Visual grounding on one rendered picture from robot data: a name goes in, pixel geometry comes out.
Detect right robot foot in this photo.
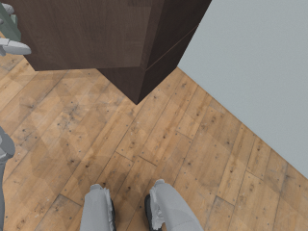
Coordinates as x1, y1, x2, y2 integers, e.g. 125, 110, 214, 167
144, 194, 163, 231

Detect cupboard door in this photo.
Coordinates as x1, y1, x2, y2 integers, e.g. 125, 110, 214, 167
0, 0, 153, 71

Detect robot left upper arm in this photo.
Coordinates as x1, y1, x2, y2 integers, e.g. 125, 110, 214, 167
0, 126, 15, 231

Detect right robot shin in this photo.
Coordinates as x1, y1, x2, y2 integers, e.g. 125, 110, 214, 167
150, 179, 165, 230

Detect left robot hand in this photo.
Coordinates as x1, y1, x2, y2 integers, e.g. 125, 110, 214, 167
0, 3, 32, 57

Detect handle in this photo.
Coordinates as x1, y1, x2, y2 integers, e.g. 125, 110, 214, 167
0, 2, 21, 42

